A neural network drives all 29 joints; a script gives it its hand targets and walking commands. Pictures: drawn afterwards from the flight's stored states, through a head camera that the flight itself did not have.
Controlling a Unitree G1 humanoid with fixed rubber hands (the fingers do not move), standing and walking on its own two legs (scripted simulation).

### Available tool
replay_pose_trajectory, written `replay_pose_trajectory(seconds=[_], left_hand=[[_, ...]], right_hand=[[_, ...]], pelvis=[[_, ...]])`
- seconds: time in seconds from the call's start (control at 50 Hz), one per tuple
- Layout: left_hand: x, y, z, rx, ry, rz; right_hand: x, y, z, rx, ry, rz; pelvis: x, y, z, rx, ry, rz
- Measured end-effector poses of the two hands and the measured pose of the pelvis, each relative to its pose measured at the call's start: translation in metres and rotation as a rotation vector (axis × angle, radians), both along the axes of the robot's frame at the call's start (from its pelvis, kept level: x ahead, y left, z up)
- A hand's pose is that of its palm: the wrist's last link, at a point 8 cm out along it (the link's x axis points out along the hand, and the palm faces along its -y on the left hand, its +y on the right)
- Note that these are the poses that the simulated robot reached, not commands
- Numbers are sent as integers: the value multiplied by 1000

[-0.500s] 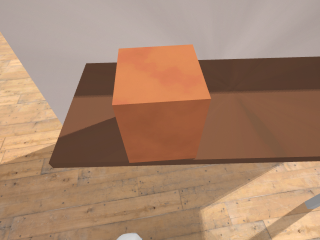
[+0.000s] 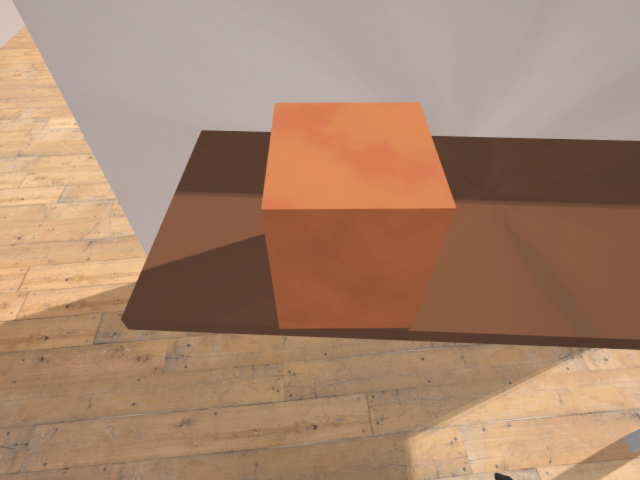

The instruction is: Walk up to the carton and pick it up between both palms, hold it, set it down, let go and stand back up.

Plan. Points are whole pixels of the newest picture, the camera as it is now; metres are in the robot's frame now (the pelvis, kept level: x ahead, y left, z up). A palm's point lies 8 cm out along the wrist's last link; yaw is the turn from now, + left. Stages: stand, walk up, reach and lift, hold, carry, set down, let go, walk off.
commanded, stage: walk up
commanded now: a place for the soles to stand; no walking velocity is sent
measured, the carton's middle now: (346, 220) +0.45 -0.03 +0.07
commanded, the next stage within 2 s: reach and lift in 1.16 s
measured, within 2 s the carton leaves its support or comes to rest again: neither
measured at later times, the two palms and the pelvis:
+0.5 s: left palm out of the picture +0.02 +0.25 -0.12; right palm out of the picture +0.05 -0.26 -0.12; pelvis +0.00 -0.01 +0.01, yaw +1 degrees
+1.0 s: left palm out of the picture +0.04 +0.25 -0.13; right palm out of the picture +0.09 -0.27 -0.12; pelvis +0.01 -0.02 +0.00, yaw +4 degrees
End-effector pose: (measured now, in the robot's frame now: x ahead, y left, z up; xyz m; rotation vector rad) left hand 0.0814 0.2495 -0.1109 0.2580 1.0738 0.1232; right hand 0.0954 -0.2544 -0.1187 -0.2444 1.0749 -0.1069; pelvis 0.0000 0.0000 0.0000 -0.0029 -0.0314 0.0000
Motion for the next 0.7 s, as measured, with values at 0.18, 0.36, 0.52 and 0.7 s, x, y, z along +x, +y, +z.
replay_pose_trajectory(seconds=[0.18,0.36,0.52,0.7], left_hand=[[-18,13,-4,4,45,6],[-43,10,-11,-2,130,21],[-65,-1,-13,-6,206,54],[-61,-7,-15,-6,213,86]], right_hand=[[-41,-2,-1,-23,102,-34],[-53,-5,0,-30,131,-42],[-42,-9,-2,-24,128,-12],[-23,-16,-3,-37,116,16]], pelvis=[[-4,6,3,-7,3,4],[-4,2,5,-7,14,9],[2,-7,6,-10,18,22],[9,-14,5,-14,17,37]])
